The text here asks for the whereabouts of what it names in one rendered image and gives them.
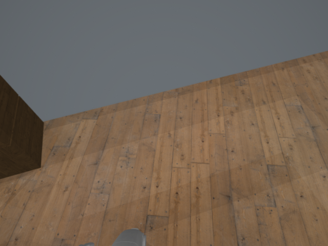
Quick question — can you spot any robot left thigh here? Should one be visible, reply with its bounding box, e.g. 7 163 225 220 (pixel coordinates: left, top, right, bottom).
112 229 146 246

